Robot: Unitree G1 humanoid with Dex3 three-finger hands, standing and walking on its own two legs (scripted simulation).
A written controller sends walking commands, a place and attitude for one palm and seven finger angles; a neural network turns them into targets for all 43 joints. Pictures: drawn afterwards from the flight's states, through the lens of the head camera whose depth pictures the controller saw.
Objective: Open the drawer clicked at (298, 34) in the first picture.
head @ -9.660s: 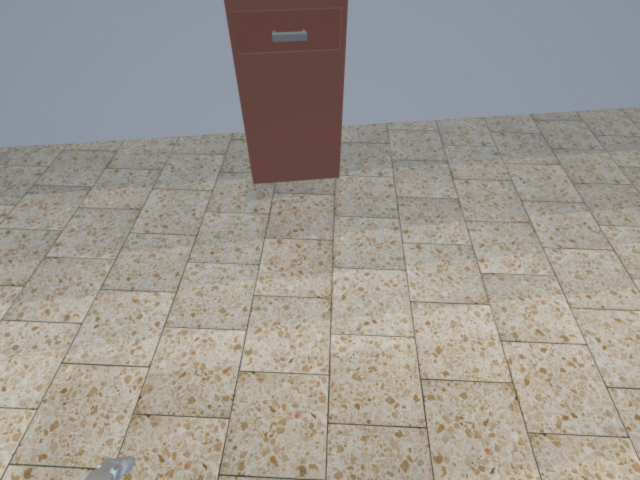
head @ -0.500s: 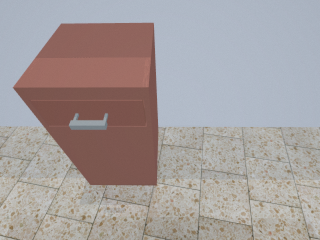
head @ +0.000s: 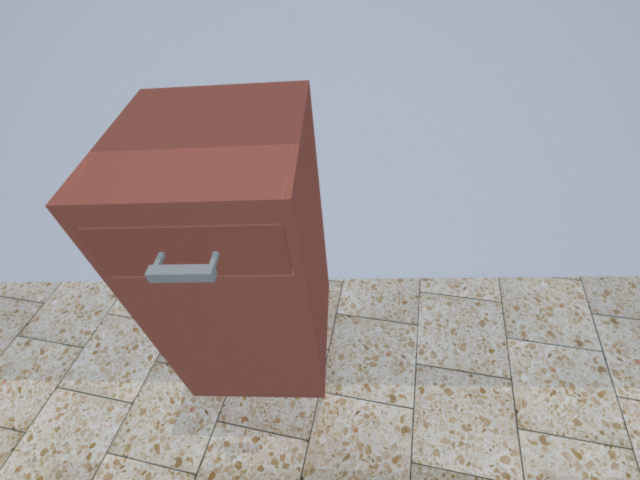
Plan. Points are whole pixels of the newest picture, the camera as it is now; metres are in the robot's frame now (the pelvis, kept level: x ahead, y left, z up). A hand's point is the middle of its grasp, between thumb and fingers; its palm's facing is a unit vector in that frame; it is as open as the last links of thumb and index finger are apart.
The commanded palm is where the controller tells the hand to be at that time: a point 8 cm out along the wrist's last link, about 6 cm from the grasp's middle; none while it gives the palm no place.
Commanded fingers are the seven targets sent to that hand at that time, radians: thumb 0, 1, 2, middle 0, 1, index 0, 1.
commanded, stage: shuffle to correct the standing spot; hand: left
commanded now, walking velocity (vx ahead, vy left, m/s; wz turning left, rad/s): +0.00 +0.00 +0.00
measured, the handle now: (184, 264) +0.50 +0.29 -0.06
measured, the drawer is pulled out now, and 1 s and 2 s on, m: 0.00 0.00 0.00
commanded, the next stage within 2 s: come to a stop and stand still in 0.46 s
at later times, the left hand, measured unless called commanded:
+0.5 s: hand out of the picture -0.01 +0.25 -0.17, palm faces +0.09 -0.96 -0.27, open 7.4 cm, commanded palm none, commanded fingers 0.00 0.90 0.90 -0.20 -0.30 -0.20 -0.30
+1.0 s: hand out of the picture -0.04 +0.22 -0.18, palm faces -0.01 -0.99 -0.17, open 7.3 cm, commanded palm none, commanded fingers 0.00 0.90 0.90 -0.20 -0.30 -0.20 -0.30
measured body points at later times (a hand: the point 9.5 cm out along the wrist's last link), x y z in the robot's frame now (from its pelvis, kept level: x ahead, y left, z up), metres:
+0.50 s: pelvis -0.04 +0.05 +0.00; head -0.03 +0.03 +0.45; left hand -0.01 +0.30 -0.14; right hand -0.07 -0.18 -0.17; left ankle -0.06 +0.16 -0.73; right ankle +0.00 -0.08 -0.73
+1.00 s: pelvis -0.03 +0.07 +0.00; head +0.00 +0.07 +0.45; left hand -0.04 +0.28 -0.16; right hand -0.05 -0.15 -0.16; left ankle -0.05 +0.16 -0.73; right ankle -0.07 -0.01 -0.73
